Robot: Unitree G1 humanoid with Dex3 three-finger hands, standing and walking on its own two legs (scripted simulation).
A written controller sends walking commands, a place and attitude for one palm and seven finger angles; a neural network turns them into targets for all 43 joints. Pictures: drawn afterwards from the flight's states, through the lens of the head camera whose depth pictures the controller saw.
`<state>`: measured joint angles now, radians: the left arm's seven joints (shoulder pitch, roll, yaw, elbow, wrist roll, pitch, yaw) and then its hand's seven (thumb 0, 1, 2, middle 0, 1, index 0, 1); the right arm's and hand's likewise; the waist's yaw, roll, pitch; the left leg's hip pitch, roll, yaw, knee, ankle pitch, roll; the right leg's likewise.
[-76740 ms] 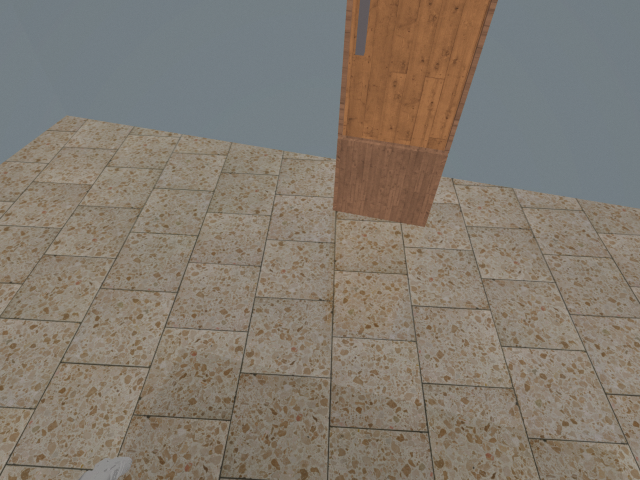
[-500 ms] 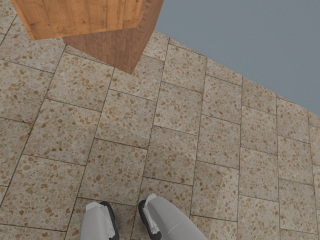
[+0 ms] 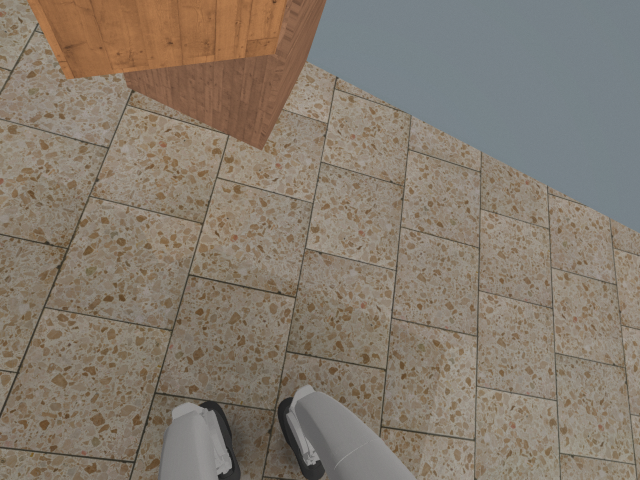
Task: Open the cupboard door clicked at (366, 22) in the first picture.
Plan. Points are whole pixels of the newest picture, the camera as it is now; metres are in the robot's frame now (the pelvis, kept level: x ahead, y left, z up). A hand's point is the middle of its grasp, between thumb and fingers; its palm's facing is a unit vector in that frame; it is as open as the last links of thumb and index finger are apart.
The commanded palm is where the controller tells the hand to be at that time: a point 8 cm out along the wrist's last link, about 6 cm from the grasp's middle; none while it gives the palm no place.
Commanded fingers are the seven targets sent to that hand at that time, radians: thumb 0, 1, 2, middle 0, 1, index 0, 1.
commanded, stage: move the hooked fingers beside the handle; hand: left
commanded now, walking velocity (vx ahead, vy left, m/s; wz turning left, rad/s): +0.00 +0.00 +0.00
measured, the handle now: out of the picture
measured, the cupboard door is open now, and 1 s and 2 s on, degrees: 42 42 42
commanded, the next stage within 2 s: none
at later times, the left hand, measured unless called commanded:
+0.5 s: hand out of the picture +0.67 +0.18 +0.14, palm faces +0.09 -1.00 +0.01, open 14.0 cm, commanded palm +0.72 +0.16 +0.14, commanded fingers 0.00 -0.50 0.30 -0.30 -1.20 -0.30 -1.20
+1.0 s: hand out of the picture +0.68 +0.18 +0.13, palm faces +0.10 -1.00 +0.01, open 14.0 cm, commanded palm +0.72 +0.17 +0.14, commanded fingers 0.00 -0.50 0.30 -0.30 -1.20 -0.30 -1.20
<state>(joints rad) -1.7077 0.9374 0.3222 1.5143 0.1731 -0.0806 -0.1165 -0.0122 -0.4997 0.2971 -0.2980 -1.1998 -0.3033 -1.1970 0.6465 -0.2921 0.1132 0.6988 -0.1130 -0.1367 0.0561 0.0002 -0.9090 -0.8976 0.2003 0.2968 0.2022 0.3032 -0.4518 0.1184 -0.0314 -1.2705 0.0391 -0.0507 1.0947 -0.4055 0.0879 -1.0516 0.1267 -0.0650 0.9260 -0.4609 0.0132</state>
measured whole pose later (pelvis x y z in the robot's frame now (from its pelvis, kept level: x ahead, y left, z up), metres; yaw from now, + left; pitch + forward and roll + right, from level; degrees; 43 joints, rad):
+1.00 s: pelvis +0.01 +0.00 +0.00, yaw +0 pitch +34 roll -10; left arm -1.69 0.96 0.34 1.50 0.17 -0.09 -0.13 -0.01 -0.50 0.30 -0.30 -1.20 -0.30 -1.20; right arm 0.64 -0.30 0.11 0.69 -0.11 -0.13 0.05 0.00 -0.91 -0.90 0.20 0.30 0.20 0.30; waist -0.45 0.11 -0.03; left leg -1.27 0.05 -0.05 1.09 -0.43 0.08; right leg -1.06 0.13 -0.06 0.92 -0.48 0.00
